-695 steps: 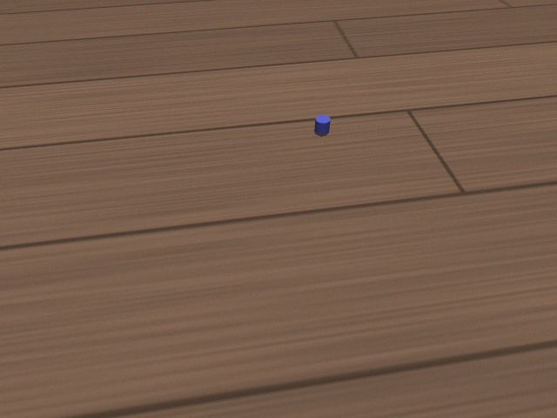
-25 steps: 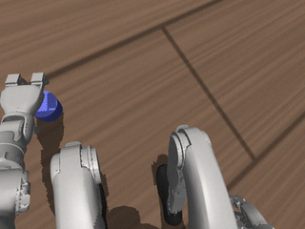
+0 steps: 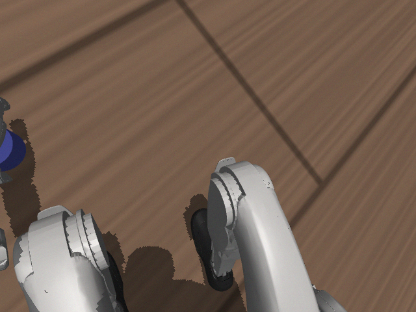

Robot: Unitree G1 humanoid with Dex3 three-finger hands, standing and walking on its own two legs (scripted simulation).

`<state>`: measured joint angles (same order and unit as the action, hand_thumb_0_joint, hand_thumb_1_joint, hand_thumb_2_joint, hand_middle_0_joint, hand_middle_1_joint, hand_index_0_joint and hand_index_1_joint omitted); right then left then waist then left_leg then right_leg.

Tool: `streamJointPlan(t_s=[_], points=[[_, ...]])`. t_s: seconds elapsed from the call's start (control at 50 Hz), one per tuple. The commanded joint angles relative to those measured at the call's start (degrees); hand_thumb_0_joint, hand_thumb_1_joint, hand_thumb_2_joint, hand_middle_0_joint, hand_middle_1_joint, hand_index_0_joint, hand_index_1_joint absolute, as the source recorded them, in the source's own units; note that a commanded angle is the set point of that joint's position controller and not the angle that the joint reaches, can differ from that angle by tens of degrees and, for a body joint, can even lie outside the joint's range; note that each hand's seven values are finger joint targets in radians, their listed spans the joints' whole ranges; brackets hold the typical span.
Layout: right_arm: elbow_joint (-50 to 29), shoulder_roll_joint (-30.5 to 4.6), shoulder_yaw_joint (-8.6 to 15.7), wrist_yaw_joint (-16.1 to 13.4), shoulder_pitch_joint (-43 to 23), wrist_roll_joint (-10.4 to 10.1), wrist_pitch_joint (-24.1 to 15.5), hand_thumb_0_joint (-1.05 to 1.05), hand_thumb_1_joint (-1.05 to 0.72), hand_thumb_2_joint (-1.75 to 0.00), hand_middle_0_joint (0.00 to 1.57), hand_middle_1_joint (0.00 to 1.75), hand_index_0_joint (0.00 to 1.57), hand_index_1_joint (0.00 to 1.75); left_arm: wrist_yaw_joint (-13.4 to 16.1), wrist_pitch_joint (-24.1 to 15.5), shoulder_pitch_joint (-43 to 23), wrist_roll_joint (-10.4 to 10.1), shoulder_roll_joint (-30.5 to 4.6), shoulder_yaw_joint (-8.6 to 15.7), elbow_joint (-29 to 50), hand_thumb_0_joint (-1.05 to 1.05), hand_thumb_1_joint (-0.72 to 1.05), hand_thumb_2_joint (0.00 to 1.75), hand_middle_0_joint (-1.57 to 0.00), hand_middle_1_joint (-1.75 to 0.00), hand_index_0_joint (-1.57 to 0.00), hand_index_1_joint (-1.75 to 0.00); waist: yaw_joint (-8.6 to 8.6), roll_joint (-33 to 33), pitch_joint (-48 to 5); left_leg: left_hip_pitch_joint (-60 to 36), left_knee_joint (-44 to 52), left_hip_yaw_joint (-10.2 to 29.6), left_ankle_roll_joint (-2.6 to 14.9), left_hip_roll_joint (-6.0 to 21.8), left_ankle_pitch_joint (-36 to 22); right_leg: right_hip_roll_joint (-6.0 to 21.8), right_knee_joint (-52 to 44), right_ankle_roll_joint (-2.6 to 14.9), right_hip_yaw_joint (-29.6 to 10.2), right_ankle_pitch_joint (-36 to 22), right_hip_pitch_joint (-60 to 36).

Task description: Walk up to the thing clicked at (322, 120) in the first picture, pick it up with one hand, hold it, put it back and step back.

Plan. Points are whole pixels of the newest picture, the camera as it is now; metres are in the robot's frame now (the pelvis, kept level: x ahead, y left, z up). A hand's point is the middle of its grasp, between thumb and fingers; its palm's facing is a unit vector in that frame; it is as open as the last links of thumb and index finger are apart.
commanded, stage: rest palm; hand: left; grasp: from above
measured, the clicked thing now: out of the picture +0.45 +0.30 -0.27
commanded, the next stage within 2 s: close in 0.48 s
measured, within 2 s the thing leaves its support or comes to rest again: neither
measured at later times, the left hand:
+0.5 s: hand out of the picture +0.44 +0.29 -0.24, palm faces -0.46 -0.16 -0.87, open 14.2 cm
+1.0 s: hand out of the picture +0.44 +0.29 -0.24, palm faces -0.45 -0.16 -0.88, open 13.4 cm
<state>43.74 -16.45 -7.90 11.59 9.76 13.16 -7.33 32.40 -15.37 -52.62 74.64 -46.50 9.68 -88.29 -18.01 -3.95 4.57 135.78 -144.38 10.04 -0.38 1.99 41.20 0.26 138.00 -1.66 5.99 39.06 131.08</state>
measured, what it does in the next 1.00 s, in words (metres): stands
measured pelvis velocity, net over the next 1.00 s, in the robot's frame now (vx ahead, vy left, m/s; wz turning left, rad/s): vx -0.01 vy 0.01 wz -0.06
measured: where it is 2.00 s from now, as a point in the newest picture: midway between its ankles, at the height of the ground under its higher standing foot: (167, 285)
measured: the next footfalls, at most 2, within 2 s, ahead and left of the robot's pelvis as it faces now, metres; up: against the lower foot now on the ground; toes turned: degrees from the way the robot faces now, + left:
none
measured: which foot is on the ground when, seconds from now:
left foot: down 0.00-1.00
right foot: down 0.00-1.00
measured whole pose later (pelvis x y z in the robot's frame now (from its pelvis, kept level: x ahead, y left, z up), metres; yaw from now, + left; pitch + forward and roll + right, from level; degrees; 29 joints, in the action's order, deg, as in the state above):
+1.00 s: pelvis -0.01 +0.01 -0.01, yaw -4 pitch +27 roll -13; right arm 41.9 -19.3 -13.5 17.7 5.4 16.8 -15.6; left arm 37.1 -13.5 -59.1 74.0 -53.7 9.6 -103.2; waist -21.1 -5.9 7.9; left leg 135.1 -147.8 13.7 0.3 2.4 41.6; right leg -1.3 138.1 -3.1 8.7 37.6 129.0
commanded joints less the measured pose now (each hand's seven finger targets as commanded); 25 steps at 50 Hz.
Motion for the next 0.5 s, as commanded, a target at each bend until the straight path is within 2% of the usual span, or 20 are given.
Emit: streamJointPlan(t_s=[0.0, 0.04, 0.06, 0.08, 0.12, 0.14, 0.16, 0.2, 0.22, 0.24, 0.26, 0.28, 0.32, 0.36, 0.42, 0.44, 0.48], points=[[-0.06, -16.51, 4.84, 0.21, 10.35, 0.80, -1.26, 0.00, -0.89, -0.90, 0.20, 0.30, 0.20, 0.30, 5.19, 0.42, -17.76, -0.64, -14.84, 1.62, 5.79, 0.00, -0.55, 1.01, -0.06, -0.96, -0.04, -0.97, -1.08, 26.05, -42.87, -31.71, 13.59, -5.94, 0.99, -0.94, -14.91, -2.99, -11.40, 3.17, 5.99, -16.83, -19.89], [0.55, -16.65, 4.37, 0.85, 10.85, 1.55, -1.63, 0.00, -0.89, -0.90, 0.20, 0.30, 0.20, 0.30, 5.42, 1.11, -17.45, -0.49, -13.99, 0.76, 2.38, 0.00, -0.55, 1.02, -0.06, -0.96, -0.04, -0.98, -1.34, 25.21, -41.36, -29.95, 13.34, -5.58, 1.12, -0.81, -14.10, -3.34, -11.66, 3.22, 6.20, -16.30, -19.87], [0.66, -17.00, 4.37, 1.05, 11.55, 1.72, -1.75, 0.00, -0.89, -0.90, 0.20, 0.30, 0.20, 0.30, 5.39, 1.40, -18.23, -0.30, -14.92, 1.33, 2.81, 0.00, -0.55, 1.02, -0.06, -0.96, -0.04, -0.98, -1.60, 24.46, -41.21, -29.31, 12.95, -5.64, 1.28, -0.92, -14.18, -3.33, -11.85, 3.07, 6.15, -16.64, -20.55], [0.72, -17.05, 4.26, 1.30, 11.35, 1.66, -1.89, 0.00, -0.89, -0.90, 0.20, 0.30, 0.20, 0.30, 4.98, 2.10, -16.70, -0.29, -14.02, 0.54, 0.63, 0.00, -0.54, 1.02, -0.06, -0.97, -0.05, -0.98, -1.24, 23.66, -40.61, -29.15, 12.59, -5.71, 1.36, -0.95, -14.45, -3.33, -11.88, 3.02, 6.06, -16.86, -20.49], [0.56, -17.83, 3.92, 1.85, 11.53, 2.22, -2.52, 0.00, -0.89, -0.90, 0.20, 0.30, 0.20, 0.30, 4.56, 2.94, -16.98, -0.84, -14.85, 1.02, -2.19, 0.00, -0.53, 1.01, -0.06, -0.98, -0.05, -0.98, -2.12, 21.66, -38.46, -26.70, 11.97, -5.50, 1.76, -1.08, -14.02, -3.17, -11.85, 2.70, 6.22, -16.86, -20.87], [0.32, -17.97, 3.86, 1.99, 11.42, 2.15, -2.76, 0.00, -0.89, -0.90, 0.20, 0.30, 0.20, 0.30, 4.25, 3.28, -15.86, -1.33, -13.94, 0.90, -3.00, 0.00, -0.54, 1.01, -0.06, -0.96, -0.05, -0.97, -1.76, 21.46, -38.02, -27.04, 12.64, -5.35, 1.63, -1.10, -14.35, -3.19, -11.93, 2.76, 6.53, -16.81, -21.13], [0.78, -18.25, 3.87, 2.04, 11.43, 2.17, -2.85, 0.00, -0.89, -0.90, 0.20, 0.30, 0.20, 0.30, 4.01, 3.49, -16.09, -1.37, -15.60, 1.59, -4.67, 0.00, -0.53, 1.01, -0.06, -0.98, -0.05, -0.99, -1.85, 20.92, -36.83, -25.71, 12.39, -5.25, 1.87, -1.03, -12.66, -3.29, -12.08, 2.71, 6.43, -15.53, -20.75], [0.64, -18.55, 3.73, 2.39, 11.91, 2.39, -3.29, 0.00, -0.89, -0.90, 0.20, 0.30, 0.20, 0.30, 3.29, 3.52, -16.93, -1.36, -15.89, 1.97, -5.44, 0.00, -0.52, 0.99, -0.06, -0.98, -0.05, -0.98, -2.83, 20.97, -35.46, -26.60, 12.83, -4.88, 1.65, -1.06, -12.55, -3.19, -11.73, 2.69, 7.07, -15.05, -19.90], [0.33, -18.49, 3.59, 2.58, 11.12, 2.32, -3.38, 0.00, -0.89, -0.90, 0.20, 0.30, 0.20, 0.30, 2.85, 3.32, -16.77, -1.62, -15.18, 1.30, -5.38, 0.00, -0.52, 0.99, -0.06, -0.99, -0.06, -0.99, -2.57, 20.96, -35.09, -26.13, 12.98, -4.64, 1.64, -0.97, -12.19, -3.23, -11.66, 2.81, 7.10, -14.69, -19.87], [0.37, -18.07, 3.03, 2.62, 11.30, 2.39, -3.50, 0.00, -0.89, -0.90, 0.20, 0.30, 0.20, 0.30, 2.57, 3.09, -17.03, -1.76, -15.99, 1.81, -5.14, 0.00, -0.52, 0.99, -0.06, -0.99, -0.06, -0.99, -2.98, 20.50, -35.27, -26.57, 12.72, -4.61, 1.77, -1.02, -12.59, -3.25, -11.84, 2.60, 7.24, -15.05, -20.65], [-0.01, -18.61, 3.29, 2.71, 10.52, 2.27, -3.70, 0.00, -0.89, -0.90, 0.20, 0.30, 0.20, 0.30, 2.25, 2.67, -18.35, -1.79, -15.28, 0.72, -4.05, 0.00, -0.52, 0.99, -0.06, -0.99, -0.06, -0.99, -3.40, 21.53, -35.62, -26.76, 12.45, -4.59, 1.79, -0.96, -12.48, -3.27, -11.74, 2.59, 6.89, -15.24, -20.88], [0.03, -18.21, 2.30, 2.83, 10.68, 2.44, -3.77, 0.00, -0.89, -0.90, 0.20, 0.30, 0.20, 0.30, 2.47, 2.22, -18.50, -1.75, -16.97, 1.79, -4.60, 0.00, -0.52, 0.99, -0.06, -0.99, -0.06, -0.99, -3.25, 20.64, -35.63, -26.65, 12.55, -4.35, 1.77, -0.91, -12.60, -3.29, -11.74, 2.52, 7.35, -15.27, -21.51], [-0.18, -18.27, 2.29, 2.91, 9.68, 2.23, -3.90, 0.00, -0.89, -0.90, 0.20, 0.30, 0.20, 0.30, 2.45, 1.16, -18.89, -1.53, -17.26, 1.22, -3.39, 0.00, -0.52, 0.98, -0.06, -0.99, -0.06, -0.99, -3.25, 21.31, -36.11, -26.94, 12.16, -4.36, 1.71, -0.80, -12.26, -3.48, -11.93, 2.52, 7.07, -14.98, -21.93], [0.00, -18.31, 1.94, 2.97, 9.20, 2.27, -4.24, 0.00, -0.89, -0.90, 0.20, 0.30, 0.20, 0.30, 2.75, 0.17, -19.66, -1.16, -16.55, -0.03, -3.10, 0.00, -0.52, 0.99, -0.06, -0.99, -0.06, -0.99, -3.96, 22.49, -35.96, -27.66, 11.70, -4.26, 1.54, -0.66, -12.02, -3.65, -11.66, 2.57, 7.15, -15.01, -21.78], [0.06, -18.39, 1.49, 2.99, 8.63, 2.52, -4.41, 0.00, -0.89, -0.90, 0.20, 0.30, 0.20, 0.30, 4.56, -1.02, -18.77, -0.13, -18.54, 1.04, -2.13, 0.00, -0.52, 0.99, -0.06, -0.98, -0.06, -0.99, -3.12, 24.56, -36.16, -28.08, 12.41, -4.05, 1.19, -0.62, -11.13, -3.78, -11.44, 2.74, 7.80, -13.98, -21.12], [-0.03, -18.43, 1.39, 3.26, 8.48, 2.91, -4.57, 0.00, -0.89, -0.90, 0.20, 0.30, 0.20, 0.30, 4.88, -0.94, -18.12, 0.61, -17.48, 0.18, -2.98, 0.00, -0.52, 0.98, -0.06, -0.99, -0.06, -0.99, -3.63, 25.27, -35.48, -29.37, 12.56, -4.00, 0.94, -0.59, -11.36, -3.75, -10.77, 2.69, 8.18, -14.13, -20.37], [0.04, -18.61, 1.34, 3.60, 7.85, 3.23, -4.80, 0.00, -0.89, -0.90, 0.20, 0.30, 0.20, 0.30, 6.06, -1.04, -18.75, 1.28, -17.30, -0.07, -3.02, 0.00, -0.53, 1.00, -0.06, -0.98, -0.05, -0.99, -3.81, 26.23, -35.32, -29.73, 12.84, -3.58, 0.68, -0.35, -11.54, -4.02, -10.49, 2.79, 8.65, -14.31, -19.62]])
